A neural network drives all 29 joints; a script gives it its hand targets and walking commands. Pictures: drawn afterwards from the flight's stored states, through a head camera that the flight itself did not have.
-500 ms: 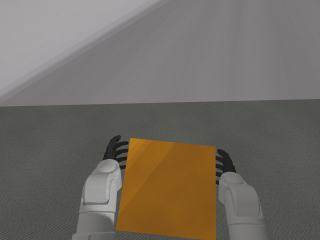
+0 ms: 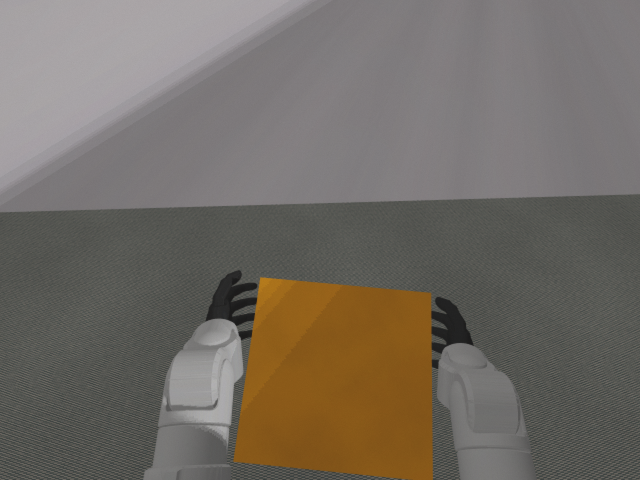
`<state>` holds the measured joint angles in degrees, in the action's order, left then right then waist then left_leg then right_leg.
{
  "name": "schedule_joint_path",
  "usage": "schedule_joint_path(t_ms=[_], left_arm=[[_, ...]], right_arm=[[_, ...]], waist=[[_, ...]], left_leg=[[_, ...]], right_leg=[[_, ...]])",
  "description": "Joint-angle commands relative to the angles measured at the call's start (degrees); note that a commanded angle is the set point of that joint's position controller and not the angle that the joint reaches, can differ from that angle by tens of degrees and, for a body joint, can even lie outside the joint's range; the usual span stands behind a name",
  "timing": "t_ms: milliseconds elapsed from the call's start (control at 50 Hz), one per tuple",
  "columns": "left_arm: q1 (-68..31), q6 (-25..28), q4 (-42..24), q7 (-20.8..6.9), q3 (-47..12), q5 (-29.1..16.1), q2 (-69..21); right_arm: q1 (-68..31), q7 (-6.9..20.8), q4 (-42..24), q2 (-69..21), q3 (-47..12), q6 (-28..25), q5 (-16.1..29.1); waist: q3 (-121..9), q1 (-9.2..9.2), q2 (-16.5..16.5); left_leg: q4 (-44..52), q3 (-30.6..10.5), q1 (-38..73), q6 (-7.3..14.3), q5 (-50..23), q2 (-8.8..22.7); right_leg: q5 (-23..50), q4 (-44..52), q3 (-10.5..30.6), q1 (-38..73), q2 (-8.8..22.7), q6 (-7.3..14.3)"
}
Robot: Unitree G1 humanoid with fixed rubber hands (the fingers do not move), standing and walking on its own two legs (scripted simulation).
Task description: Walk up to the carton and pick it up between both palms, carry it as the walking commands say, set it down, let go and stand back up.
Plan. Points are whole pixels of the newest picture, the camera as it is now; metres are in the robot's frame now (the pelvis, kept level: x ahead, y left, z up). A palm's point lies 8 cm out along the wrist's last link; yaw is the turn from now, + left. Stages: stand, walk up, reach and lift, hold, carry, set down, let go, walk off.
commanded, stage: carry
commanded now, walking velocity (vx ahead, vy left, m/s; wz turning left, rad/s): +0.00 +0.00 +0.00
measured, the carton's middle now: (334, 372) +0.29 +0.00 -0.04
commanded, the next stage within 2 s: none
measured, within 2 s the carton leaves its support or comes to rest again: neither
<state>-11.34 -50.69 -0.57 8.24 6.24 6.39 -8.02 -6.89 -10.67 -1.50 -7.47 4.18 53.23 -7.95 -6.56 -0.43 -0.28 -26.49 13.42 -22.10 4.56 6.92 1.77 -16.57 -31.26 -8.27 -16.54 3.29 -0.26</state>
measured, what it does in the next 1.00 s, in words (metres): stands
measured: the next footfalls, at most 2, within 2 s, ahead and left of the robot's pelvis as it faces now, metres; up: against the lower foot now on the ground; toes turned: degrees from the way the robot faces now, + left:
left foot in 1.20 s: +0.16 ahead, +0.10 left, +0.00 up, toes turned -2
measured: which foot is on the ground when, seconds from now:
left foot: down 0.00-0.90, up 0.92-1.00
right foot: down 0.00-1.00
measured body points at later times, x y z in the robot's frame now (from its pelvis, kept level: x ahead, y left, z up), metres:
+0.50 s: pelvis +0.00 +0.00 +0.00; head -0.03 +0.00 +0.45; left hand +0.29 +0.15 +0.06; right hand +0.28 -0.15 +0.04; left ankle +0.08 +0.07 -0.73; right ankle +0.00 -0.11 -0.73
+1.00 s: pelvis +0.02 -0.02 +0.01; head +0.00 -0.04 +0.46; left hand +0.30 +0.11 +0.09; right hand +0.28 -0.18 +0.08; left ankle +0.05 +0.09 -0.70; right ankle +0.00 -0.11 -0.73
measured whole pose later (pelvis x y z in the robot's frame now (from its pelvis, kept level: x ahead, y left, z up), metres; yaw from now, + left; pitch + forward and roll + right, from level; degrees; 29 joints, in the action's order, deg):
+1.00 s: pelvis +0.02 -0.02 +0.01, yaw +0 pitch +3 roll +1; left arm -9.9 -66.3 -14.1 12.1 0.9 5.7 -7.8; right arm -6.8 -15.1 -20.3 -7.5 4.3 70.2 -4.1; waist -6.9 -0.5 -0.7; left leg -43.1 8.2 -27.0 2.8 18.3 2.7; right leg -16.9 -28.6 -8.6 -14.9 3.3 1.9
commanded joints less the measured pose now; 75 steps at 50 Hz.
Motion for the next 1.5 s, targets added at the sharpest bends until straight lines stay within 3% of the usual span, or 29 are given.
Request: schedule_joint_path(t_ms=[0,220,300,320,380,480,520,560,620,660,680,740,760,800,820,860,900,920,940,980,1040,1100,1140,1180,1240,1300,1380,1420,1480], left_arm=[[-19.0,1.5,-3.2,-10.8,-26.2,-12.4,-44.6],[-19.3,2.0,-7.8,-10.6,-28.0,-14.3,-46.6],[-16.9,2.8,3.8,-11.3,-24.7,-9.0,-42.8],[-24.5,2.8,-15.5,-10.0,-30.5,-16.7,-48.0],[-18.3,2.1,1.3,-11.0,-24.3,-10.4,-43.5],[-19.9,2.2,-8.3,-10.5,-28.4,-14.7,-45.2],[-21.4,3.0,0.5,-10.9,-24.8,-10.5,-42.5],[-17.4,3.9,0.8,-11.2,-24.8,-11.1,-43.2],[-25.7,2.7,-20.8,-9.6,-32.5,-18.8,-49.2],[-19.1,-0.1,-8.2,-10.3,-30.1,-14.6,-47.9],[-22.0,-2.0,-23.5,-10.0,-39.2,-21.1,-55.7],[-20.8,-4.9,-15.8,-9.0,-32.5,-17.8,-48.3],[-28.2,-7.3,-35.9,-7.3,-42.2,-27.6,-56.4],[-20.4,-11.3,-21.2,-7.7,-33.9,-19.3,-50.8],[-16.3,-12.0,-12.9,-8.8,-32.0,-17.2,-51.1],[-22.6,-12.1,-27.0,-8.7,-36.9,-21.7,-54.8],[-25.1,-13.5,-26.2,-8.7,-35.7,-22.2,-56.9],[-22.8,-14.6,-24.8,-8.8,-35.2,-22.3,-58.8],[-26.6,-14.8,-36.0,-7.5,-36.9,-26.7,-59.4],[-23.4,-17.0,-26.4,-8.2,-34.9,-22.2,-56.7],[-24.2,-15.4,-29.0,-8.5,-33.1,-22.3,-57.9],[-17.3,-13.0,-11.8,-9.7,-26.3,-15.8,-51.6],[-24.0,-11.9,-25.4,-9.9,-33.7,-21.8,-59.0],[-20.4,-9.1,-13.8,-10.8,-28.2,-16.4,-53.4],[-24.7,-10.9,-24.0,-10.3,-37.6,-22.3,-59.0],[-16.7,-9.1,-13.0,-11.4,-33.0,-17.3,-57.5],[-17.3,-2.4,1.1,-13.7,-26.0,-11.7,-51.2],[-22.3,-1.2,-19.9,-11.6,-30.6,-19.8,-54.1],[-17.7,-2.6,-21.0,-9.2,-29.5,-19.0,-49.8]], right_arm=[[-30.5,12.2,-10.7,-40.4,-22.6,-5.7,13.5],[-35.5,11.7,-19.4,-41.3,-25.9,-6.8,16.4],[-28.1,13.0,-3.2,-37.8,-20.6,-6.9,10.0],[-35.3,11.7,-23.3,-43.0,-26.3,-7.5,18.1],[-32.8,12.1,-9.2,-38.3,-21.7,-7.0,12.1],[-31.8,11.3,-17.1,-40.1,-24.2,-6.7,14.8],[-30.3,12.2,-5.0,-38.1,-19.5,-7.4,10.5],[-31.1,12.2,-8.7,-38.3,-22.0,-8.6,12.2],[-37.8,10.8,-28.9,-44.7,-29.6,-7.0,19.9],[-33.6,11.3,-18.0,-42.9,-27.4,-4.3,15.8],[-33.7,11.2,-31.4,-50.3,-34.5,-2.3,21.0],[-27.6,10.6,-19.0,-44.6,-26.7,1.3,17.3],[-34.7,8.8,-39.1,-52.7,-35.5,3.7,27.2],[-30.6,9.1,-24.4,-48.0,-30.0,7.9,20.4],[-29.6,9.7,-20.0,-47.6,-29.3,8.2,18.1],[-30.6,10.0,-29.2,-53.9,-34.1,9.4,21.6],[-39.3,10.1,-34.2,-54.5,-37.4,10.7,24.3],[-38.7,9.8,-36.8,-55.0,-37.6,11.3,24.6],[-41.6,8.7,-46.3,-57.0,-39.5,11.7,29.8],[-30.0,9.5,-28.0,-55.7,-34.7,14.8,23.9],[-34.3,10.2,-31.2,-57.8,-37.4,14.2,25.6],[-29.5,10.7,-17.5,-50.6,-29.5,11.2,18.5],[-35.1,10.8,-30.0,-56.3,-34.5,9.7,23.3],[-33.3,12.2,-20.4,-51.3,-29.5,7.0,18.5],[-31.1,11.7,-28.2,-53.1,-31.7,6.6,21.7],[-27.7,13.1,-21.1,-51.9,-30.0,4.7,18.1],[-29.4,14.4,-8.8,-45.9,-24.4,-1.7,11.6],[-36.9,11.8,-31.0,-48.2,-29.8,-3.2,20.2],[-30.3,9.9,-28.9,-45.9,-28.4,-1.5,19.5]], waist=[[-17.7,-0.26,-2.0],[-16.7,-0.17,-0.9],[-17.6,-0.04,-1.7],[-18.4,0.18,-2.5],[-17.3,-0.19,-1.2],[-19.3,0.05,-2.0],[-20.0,0.08,-3.3],[-18.5,-0.26,0.1],[-21.8,0.08,-2.2],[-18.5,-0.13,-1.0],[-18.8,0.3,-1.8],[-17.0,0.53,-6.4],[-15.8,0.56,-8.9],[-14.5,-0.38,-12.2],[-14.9,-0.98,-9.7],[-16.4,-0.98,-3.2],[-15.1,-1.71,17.0],[-12.1,-1.33,17.4],[-10.7,-0.93,11.2],[-10.2,-0.4,5.3],[-12.2,-1.2,11.3],[-13.4,-1.76,12.5],[-18.5,-0.83,10.7],[-24.2,0.28,8.4],[-22.0,1.03,-17.0],[-24.0,0.46,-9.9],[-22.8,-0.43,-0.8],[-22.7,-0.18,2.4],[-25.3,-0.18,1.4]], left_leg=[[3.0,-11.8,13.8,-1.8,-6.8,10.4],[3.7,-12.0,12.8,-1.4,-0.2,10.4],[4.2,-10.9,12.8,-1.8,0.4,10.3],[6.3,-13.5,12.4,-1.5,3.6,10.5],[4.1,-11.6,11.5,-1.7,3.1,9.4],[5.2,-12.2,13.8,-1.7,3.1,10.4],[3.5,-11.8,14.6,-0.8,-3.2,10.6],[1.4,-10.8,14.4,-1.3,-7.4,9.6],[2.1,-13.3,15.1,-1.4,-7.2,11.8],[3.2,-13.8,13.9,-0.4,-2.8,13.2],[3.1,-15.0,16.0,-0.5,-5.6,14.8],[9.7,-17.2,16.5,2.2,26.0,14.1],[14.7,-20.7,12.6,2.4,35.5,15.5],[16.7,-19.0,7.7,1.7,39.4,17.0],[14.6,-13.9,4.7,-1.0,35.4,14.5],[9.0,-7.1,4.5,-5.8,25.0,8.4],[-13.3,-1.3,-9.2,-7.4,16.6,1.2],[-22.1,-5.9,-18.5,-5.9,15.2,2.6],[-23.8,-10.6,-19.4,-4.1,15.5,5.0],[-23.4,-10.9,-18.8,-4.4,12.8,5.0],[-19.9,-4.4,-19.5,-5.3,14.3,-0.7],[-10.5,-3.1,-12.8,-4.3,14.8,-2.0],[1.4,0.8,-1.1,-3.9,7.0,-3.4],[3.1,-7.3,19.4,-2.5,-7.5,2.9],[-4.8,-20.8,37.7,4.7,-50.4,16.9],[-4.7,-16.2,36.3,3.3,-54.7,15.3],[-8.8,-7.6,19.6,-1.9,-29.1,7.6],[-8.9,-8.1,14.9,-2.2,-26.5,6.4],[-11.0,-8.3,16.7,-1.8,-37.0,7.1]], right_leg=[[3.3,3.5,5.9,1.4,4.7,1.5],[1.6,4.5,6.0,0.2,4.5,1.7],[2.0,3.7,5.0,0.3,4.0,1.7],[-0.6,2.3,5.1,-0.1,3.3,2.1],[2.2,5.4,6.4,0.2,4.5,2.2],[1.1,4.4,6.0,0.4,4.0,2.6],[4.1,4.2,5.7,1.2,4.2,2.3],[5.9,5.2,6.7,1.4,4.6,1.9],[4.3,2.5,4.5,2.2,4.2,0.9],[2.2,2.9,4.1,-0.5,3.5,0.6],[3.1,1.7,3.6,-1.9,3.0,0.2],[-10.4,-4.4,0.9,-7.7,0.7,1.4],[-15.0,-7.0,1.6,-8.2,-0.1,2.1],[-15.6,-5.9,0.5,-5.1,0.4,2.6],[-12.4,0.0,-0.6,0.9,-0.7,2.9],[-6.8,13.3,-2.1,10.7,-0.6,2.9],[-23.5,26.6,25.2,15.7,15.1,8.4],[-23.7,26.9,28.2,15.8,19.7,11.0],[-19.9,24.9,27.0,17.2,20.7,11.5],[-8.7,22.0,18.8,17.5,18.1,10.3],[12.2,17.7,15.2,24.2,15.3,9.3],[30.3,9.6,7.2,22.8,12.3,7.1],[38.2,1.1,1.5,23.1,8.0,4.0],[27.6,-4.8,-0.1,10.3,6.4,0.2],[-14.1,-14.5,2.1,-15.7,0.3,-1.2],[-12.1,-5.0,1.7,-11.5,1.3,-1.3],[24.1,2.1,3.3,5.8,4.9,0.2],[36.7,-1.4,3.3,9.1,6.6,-0.2],[40.3,-3.4,2.7,10.5,5.9,-0.8]])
